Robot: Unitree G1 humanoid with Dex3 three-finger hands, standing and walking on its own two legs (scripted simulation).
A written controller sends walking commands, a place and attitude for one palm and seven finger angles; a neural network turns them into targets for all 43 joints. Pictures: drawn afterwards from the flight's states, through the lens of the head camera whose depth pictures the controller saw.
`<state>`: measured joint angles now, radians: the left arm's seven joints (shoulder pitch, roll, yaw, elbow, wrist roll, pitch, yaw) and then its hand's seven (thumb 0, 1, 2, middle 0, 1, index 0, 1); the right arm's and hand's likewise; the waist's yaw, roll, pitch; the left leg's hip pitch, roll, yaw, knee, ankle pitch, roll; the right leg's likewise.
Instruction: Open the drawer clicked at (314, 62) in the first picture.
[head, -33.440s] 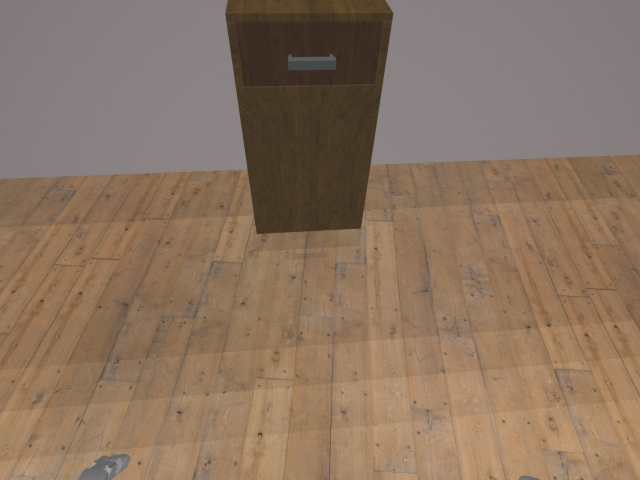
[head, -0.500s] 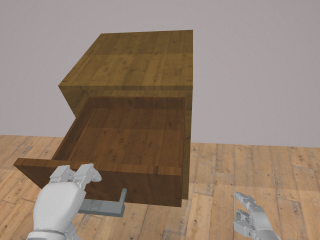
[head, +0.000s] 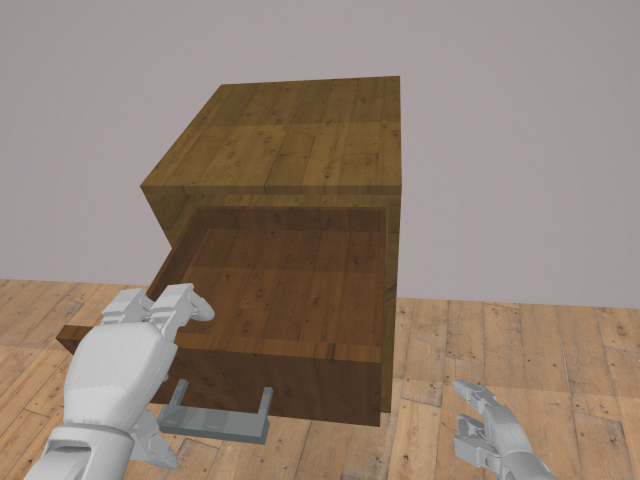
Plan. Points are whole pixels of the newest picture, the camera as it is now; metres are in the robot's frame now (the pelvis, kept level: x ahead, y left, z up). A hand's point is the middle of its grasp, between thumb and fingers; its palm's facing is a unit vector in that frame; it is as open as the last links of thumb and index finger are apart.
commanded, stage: lift the hand off the handle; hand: left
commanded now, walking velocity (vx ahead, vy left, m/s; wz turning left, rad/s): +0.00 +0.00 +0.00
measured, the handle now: (218, 406) +0.21 +0.18 -0.01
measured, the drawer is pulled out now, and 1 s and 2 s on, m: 0.30 0.30 0.30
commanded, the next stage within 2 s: draw the hand back to the body in 0.16 s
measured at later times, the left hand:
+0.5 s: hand (153, 382) +0.16 +0.19 +0.14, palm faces +0.11 -0.10 -0.99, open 13.8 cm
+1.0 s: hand (149, 376) +0.17 +0.19 +0.15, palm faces +0.29 -0.77 -0.57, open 13.7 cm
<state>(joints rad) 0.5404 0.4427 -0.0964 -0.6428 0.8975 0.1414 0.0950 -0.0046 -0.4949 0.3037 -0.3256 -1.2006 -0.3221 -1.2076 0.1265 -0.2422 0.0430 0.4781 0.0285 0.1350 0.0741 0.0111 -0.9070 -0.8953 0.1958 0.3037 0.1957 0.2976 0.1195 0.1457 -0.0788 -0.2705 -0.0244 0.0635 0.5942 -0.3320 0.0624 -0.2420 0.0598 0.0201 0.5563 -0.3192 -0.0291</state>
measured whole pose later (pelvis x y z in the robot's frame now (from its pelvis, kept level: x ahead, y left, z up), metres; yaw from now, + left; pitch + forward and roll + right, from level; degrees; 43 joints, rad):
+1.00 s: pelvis +0.00 -0.02 +0.01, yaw +2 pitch -3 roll -1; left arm 0.59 0.35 0.18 -0.53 0.10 -0.08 0.09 -0.01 -0.45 0.32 -0.32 -1.17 -0.32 -1.18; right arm 0.17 -0.23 0.02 0.54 0.02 -0.04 -0.06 0.01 -0.91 -0.90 0.20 0.30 0.20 0.30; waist 0.06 0.10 0.02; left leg -0.18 -0.02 0.02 0.52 -0.29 0.04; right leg -0.14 0.07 -0.02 0.47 -0.28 -0.06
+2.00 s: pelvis +0.00 -0.03 +0.01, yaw +3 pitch -3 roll -1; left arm 0.56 0.34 0.29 -0.48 -0.07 -0.10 0.11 0.01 0.87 0.90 -0.21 -0.31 -0.21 -0.32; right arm 0.18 -0.22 0.01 0.63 0.02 -0.08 -0.07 0.01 -0.90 -0.89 0.20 0.30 0.20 0.30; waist 0.06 0.08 0.01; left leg -0.13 -0.02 0.00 0.43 -0.24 0.02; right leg -0.08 0.07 -0.04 0.37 -0.24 -0.07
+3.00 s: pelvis -0.10 +0.00 -0.01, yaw +5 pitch +2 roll -1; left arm 0.60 0.40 0.36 -0.67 -0.04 -0.22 0.15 0.01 0.88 0.90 -0.22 -0.30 -0.21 -0.31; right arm 0.22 -0.21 0.00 0.60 0.00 -0.05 -0.04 0.01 -0.90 -0.89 0.20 0.30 0.20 0.30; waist -0.03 -0.05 0.01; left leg -0.38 -0.01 -0.01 0.64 -0.33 0.02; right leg -0.43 0.02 -0.05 0.59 -0.19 -0.02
